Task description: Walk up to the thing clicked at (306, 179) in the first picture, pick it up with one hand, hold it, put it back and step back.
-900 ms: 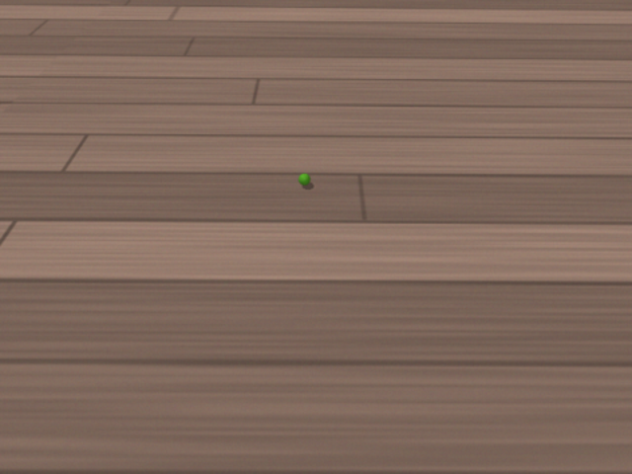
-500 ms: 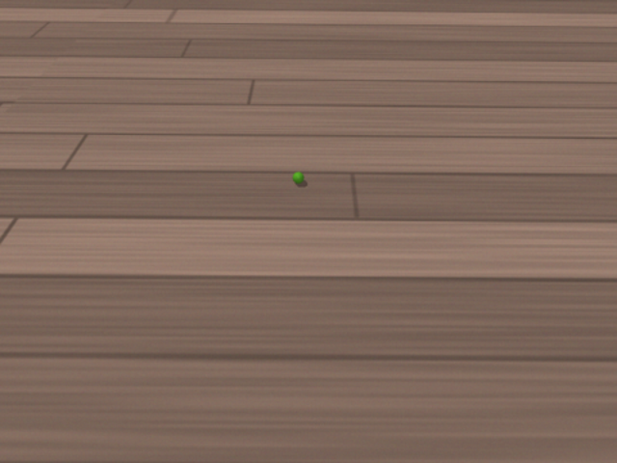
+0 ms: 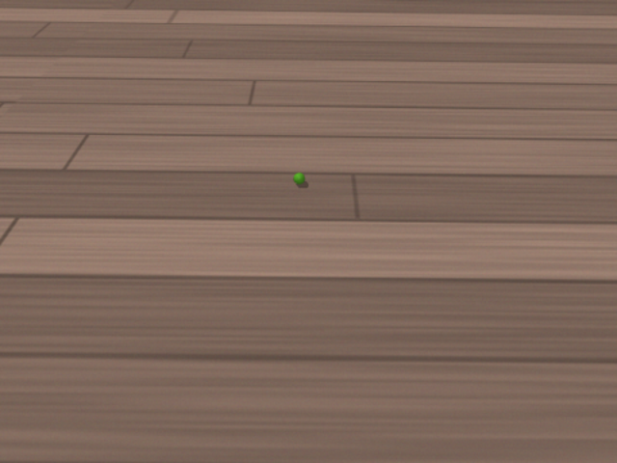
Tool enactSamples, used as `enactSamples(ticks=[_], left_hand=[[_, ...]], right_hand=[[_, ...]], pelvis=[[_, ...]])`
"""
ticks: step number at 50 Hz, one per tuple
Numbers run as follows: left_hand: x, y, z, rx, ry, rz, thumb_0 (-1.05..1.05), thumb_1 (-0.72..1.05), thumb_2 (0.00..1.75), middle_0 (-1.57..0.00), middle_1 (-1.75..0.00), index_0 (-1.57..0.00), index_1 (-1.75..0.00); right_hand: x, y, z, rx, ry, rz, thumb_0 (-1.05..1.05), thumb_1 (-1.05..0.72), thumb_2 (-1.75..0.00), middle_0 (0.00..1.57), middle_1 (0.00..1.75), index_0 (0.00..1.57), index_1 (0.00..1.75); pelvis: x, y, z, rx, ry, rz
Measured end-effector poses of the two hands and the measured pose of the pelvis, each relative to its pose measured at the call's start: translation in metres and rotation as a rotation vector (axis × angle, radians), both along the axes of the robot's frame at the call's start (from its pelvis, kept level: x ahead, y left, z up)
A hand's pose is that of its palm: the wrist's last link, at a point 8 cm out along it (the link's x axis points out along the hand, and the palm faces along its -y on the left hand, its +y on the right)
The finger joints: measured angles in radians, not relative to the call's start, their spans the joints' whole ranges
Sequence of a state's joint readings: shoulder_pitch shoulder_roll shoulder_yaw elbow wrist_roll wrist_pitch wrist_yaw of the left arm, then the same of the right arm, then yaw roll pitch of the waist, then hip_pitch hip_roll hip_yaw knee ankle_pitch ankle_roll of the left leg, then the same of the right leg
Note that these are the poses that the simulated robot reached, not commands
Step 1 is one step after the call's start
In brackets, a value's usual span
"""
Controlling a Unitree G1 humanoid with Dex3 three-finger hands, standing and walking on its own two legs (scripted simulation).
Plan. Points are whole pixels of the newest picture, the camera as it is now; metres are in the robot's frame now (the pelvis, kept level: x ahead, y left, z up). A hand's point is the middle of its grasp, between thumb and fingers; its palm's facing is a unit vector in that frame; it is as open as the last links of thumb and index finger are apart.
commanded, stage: stand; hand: left
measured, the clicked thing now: (299, 178) +1.47 +0.06 -0.75
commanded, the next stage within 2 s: walk up in 0.22 s
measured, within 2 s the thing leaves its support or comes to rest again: neither
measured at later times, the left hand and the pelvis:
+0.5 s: hand out of the picture +0.15 +0.24 -0.14, palm faces -0.10 -0.91 -0.40, open 7.4 cm; pelvis +0.05 -0.05 -0.02, yaw -5 degrees
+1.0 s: hand (196, 379) +0.29 +0.21 -0.18, palm faces -0.05 -0.94 -0.35, open 7.4 cm; pelvis +0.27 -0.07 -0.03, yaw -4 degrees
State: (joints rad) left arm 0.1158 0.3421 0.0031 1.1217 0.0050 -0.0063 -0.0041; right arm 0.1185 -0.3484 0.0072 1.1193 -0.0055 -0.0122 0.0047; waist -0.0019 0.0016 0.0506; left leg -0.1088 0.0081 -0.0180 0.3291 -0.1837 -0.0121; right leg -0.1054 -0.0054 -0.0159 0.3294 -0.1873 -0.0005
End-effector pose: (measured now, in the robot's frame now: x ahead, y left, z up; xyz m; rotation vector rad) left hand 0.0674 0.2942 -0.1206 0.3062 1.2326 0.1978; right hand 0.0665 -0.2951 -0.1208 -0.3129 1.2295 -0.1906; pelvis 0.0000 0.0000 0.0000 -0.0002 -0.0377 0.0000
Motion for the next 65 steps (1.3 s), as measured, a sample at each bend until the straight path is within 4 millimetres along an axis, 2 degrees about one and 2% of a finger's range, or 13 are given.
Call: enactSamples(ticks=[14, 19, 22, 25, 27, 30, 36, 41, 46, 49, 51, 58, 65], left_hand=[[0.002, 0.005, 0.002, -0.009, -0.003, -0.009, 0.0, 0.91, 0.9, -0.21, -0.3, -0.2, -0.3], [0.024, 0.01, 0.007, 0.027, -0.004, -0.057, 0.0, 0.91, 0.9, -0.21, -0.3, -0.2, -0.3], [0.049, 0.003, 0.015, 0.044, -0.026, -0.088, 0.01, 0.91, 0.9, -0.2, -0.3, -0.2, -0.3], [0.075, -0.01, 0.019, 0.072, -0.052, -0.115, 0.01, 0.91, 0.9, -0.2, -0.3, -0.2, -0.3], [0.088, -0.018, 0.018, 0.099, -0.086, -0.114, 0.0, 0.91, 0.9, -0.2, -0.3, -0.2, -0.3], [0.096, -0.033, 0.021, 0.102, -0.116, -0.09, 0.0, 0.91, 0.9, -0.2, -0.3, -0.2, -0.3], [0.107, -0.056, 0.026, 0.067, -0.072, -0.045, 0.0, 0.9, 0.9, -0.21, -0.3, -0.2, -0.3], [0.132, -0.061, 0.016, 0.039, -0.031, -0.032, 0.0, 0.9, 0.89, -0.21, -0.3, -0.2, -0.3], [0.174, -0.054, -0.005, 0.014, -0.002, -0.021, 0.0, 0.9, 0.89, -0.21, -0.3, -0.2, -0.3], [0.208, -0.046, -0.021, 0.013, 0.024, -0.026, 0.0, 0.9, 0.89, -0.21, -0.3, -0.2, -0.3], [0.236, -0.045, -0.022, 0.012, 0.031, -0.042, 0.01, 0.9, 0.89, -0.21, -0.3, -0.2, -0.3], [0.349, -0.055, 0.0, 0.007, -0.059, -0.143, 0.01, 0.91, 0.9, -0.2, -0.3, -0.2, -0.3], [0.449, -0.076, 0.017, 0.069, -0.121, -0.201, 0.0, 0.91, 0.9, -0.2, -0.3, -0.2, -0.3]], right_hand=[[0.002, -0.003, 0.001, 0.015, -0.026, -0.004, 0.0, -0.9, -0.89, 0.21, 0.3, 0.21, 0.3], [-0.008, -0.03, 0.003, -0.007, -0.064, -0.052, 0.0, -0.9, -0.89, 0.21, 0.3, 0.21, 0.3], [-0.016, -0.056, 0.002, -0.022, -0.025, -0.079, 0.0, -0.9, -0.89, 0.21, 0.3, 0.21, 0.3], [-0.011, -0.085, -0.007, -0.032, 0.003, -0.102, 0.0, -0.9, -0.89, 0.21, 0.3, 0.21, 0.3], [-0.001, -0.104, -0.017, -0.045, 0.018, -0.1, 0.0, -0.9, -0.89, 0.21, 0.3, 0.21, 0.3], [0.028, -0.116, -0.019, -0.039, 0.023, -0.089, 0.01, -0.9, -0.89, 0.2, 0.3, 0.2, 0.3], [0.107, -0.117, -0.001, 0.006, -0.071, -0.026, 0.01, -0.91, -0.89, 0.2, 0.3, 0.2, 0.3], [0.17, -0.111, 0.008, 0.015, -0.091, 0.023, 0.0, -0.9, -0.89, 0.2, 0.3, 0.2, 0.3], [0.246, -0.101, 0.009, -0.01, -0.119, 0.058, 0.0, -0.9, -0.89, 0.2, 0.3, 0.2, 0.3], [0.292, -0.093, 0.008, -0.036, -0.178, 0.069, 0.0, -0.9, -0.89, 0.2, 0.3, 0.2, 0.3], [0.311, -0.089, 0.012, -0.035, -0.226, 0.049, 0.0, -0.9, -0.89, 0.2, 0.3, 0.2, 0.3], [0.335, -0.095, 0.022, -0.027, -0.197, -0.02, 0.0, -0.9, -0.89, 0.21, 0.3, 0.21, 0.3], [0.36, -0.135, -0.005, -0.01, -0.109, -0.076, 0.0, -0.9, -0.89, 0.21, 0.3, 0.21, 0.3]], pelvis=[[0.007, 0.0, -0.002, 0.009, 0.011, -0.014], [0.02, -0.014, -0.007, 0.026, 0.017, -0.043], [0.034, -0.029, -0.008, 0.032, 0.011, -0.06], [0.053, -0.048, -0.016, 0.034, 0.0, -0.078], [0.066, -0.06, -0.025, 0.004, -0.013, -0.07], [0.084, -0.072, -0.024, -0.005, -0.02, -0.063], [0.128, -0.083, -0.008, -0.013, -0.018, -0.061], [0.172, -0.086, -0.008, -0.022, -0.006, -0.06], [0.228, -0.079, -0.019, -0.034, -0.001, -0.055], [0.261, -0.07, -0.03, 0.0, -0.004, -0.066], [0.278, -0.067, -0.029, 0.0, -0.007, -0.071], [0.343, -0.076, -0.014, 0.021, -0.003, -0.095], [0.414, -0.104, -0.024, 0.035, -0.002, -0.101]])
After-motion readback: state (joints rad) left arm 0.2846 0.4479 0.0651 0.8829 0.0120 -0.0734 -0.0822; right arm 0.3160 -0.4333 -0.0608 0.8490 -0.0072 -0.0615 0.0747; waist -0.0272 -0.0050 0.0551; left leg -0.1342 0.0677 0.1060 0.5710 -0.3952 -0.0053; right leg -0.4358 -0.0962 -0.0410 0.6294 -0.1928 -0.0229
